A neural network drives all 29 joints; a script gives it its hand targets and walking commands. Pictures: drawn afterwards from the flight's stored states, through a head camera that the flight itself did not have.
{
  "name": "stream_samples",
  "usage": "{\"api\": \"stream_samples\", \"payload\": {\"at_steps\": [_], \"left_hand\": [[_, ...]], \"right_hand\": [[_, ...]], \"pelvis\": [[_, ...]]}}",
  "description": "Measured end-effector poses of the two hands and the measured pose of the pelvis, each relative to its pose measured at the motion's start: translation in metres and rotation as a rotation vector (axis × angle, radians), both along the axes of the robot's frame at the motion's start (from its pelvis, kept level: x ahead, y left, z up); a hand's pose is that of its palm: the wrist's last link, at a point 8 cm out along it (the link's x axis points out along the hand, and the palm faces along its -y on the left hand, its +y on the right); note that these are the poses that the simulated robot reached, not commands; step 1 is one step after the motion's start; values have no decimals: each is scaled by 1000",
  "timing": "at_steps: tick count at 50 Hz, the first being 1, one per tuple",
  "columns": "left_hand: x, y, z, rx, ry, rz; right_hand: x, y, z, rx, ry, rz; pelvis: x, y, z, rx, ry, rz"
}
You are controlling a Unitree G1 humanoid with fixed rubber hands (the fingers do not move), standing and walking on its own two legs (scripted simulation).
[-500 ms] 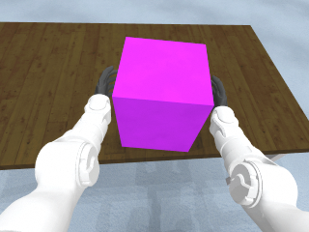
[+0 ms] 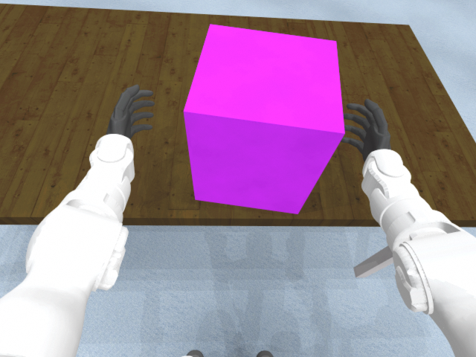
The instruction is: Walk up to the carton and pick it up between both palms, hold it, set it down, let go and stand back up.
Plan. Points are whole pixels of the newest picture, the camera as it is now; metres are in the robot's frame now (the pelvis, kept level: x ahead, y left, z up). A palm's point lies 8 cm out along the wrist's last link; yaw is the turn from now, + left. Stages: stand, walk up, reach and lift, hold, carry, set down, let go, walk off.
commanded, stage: set down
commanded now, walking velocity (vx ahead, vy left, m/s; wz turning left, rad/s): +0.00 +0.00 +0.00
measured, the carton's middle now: (258, 128) +0.52 -0.02 +0.04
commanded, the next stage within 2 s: none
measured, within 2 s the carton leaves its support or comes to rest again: neither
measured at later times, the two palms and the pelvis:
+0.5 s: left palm (124, 167) +0.42 +0.20 +0.06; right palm (380, 190) +0.38 -0.20 +0.06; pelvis -0.01 +0.00 +0.01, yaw +0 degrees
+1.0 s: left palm (105, 212) +0.35 +0.22 +0.04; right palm (380, 234) +0.31 -0.20 +0.04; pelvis +0.01 +0.01 +0.03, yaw -1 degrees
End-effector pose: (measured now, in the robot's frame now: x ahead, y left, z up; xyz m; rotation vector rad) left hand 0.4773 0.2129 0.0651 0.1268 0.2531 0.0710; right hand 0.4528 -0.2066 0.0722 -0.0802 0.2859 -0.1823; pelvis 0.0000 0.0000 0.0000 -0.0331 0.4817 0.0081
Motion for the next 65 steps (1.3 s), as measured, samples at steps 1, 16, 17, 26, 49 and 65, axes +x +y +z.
{"api": "stream_samples", "payload": {"at_steps": [1,16,17,26,49,65], "left_hand": [[-3,-3,-2,-5,-3,-8],[-42,-32,-15,-57,11,-70],[-44,-31,-14,-61,10,-67],[-63,-10,-10,-53,3,-42],[-129,7,-24,-67,11,-53],[-166,9,-32,-86,2,-41]], "right_hand": [[-2,3,-3,2,-8,9],[-53,4,-19,39,-35,-45],[-56,3,-18,40,-35,-48],[-74,4,-16,52,-38,-49],[-135,12,-34,77,-35,-50],[-172,3,-41,87,-30,-58]], "pelvis": [[0,-1,0,0,0,1],[-7,-1,6,8,-115,-1],[-7,-1,6,10,-123,-4],[-6,2,9,14,-201,-6],[13,5,28,7,-396,-13],[23,0,33,13,-503,-21]]}}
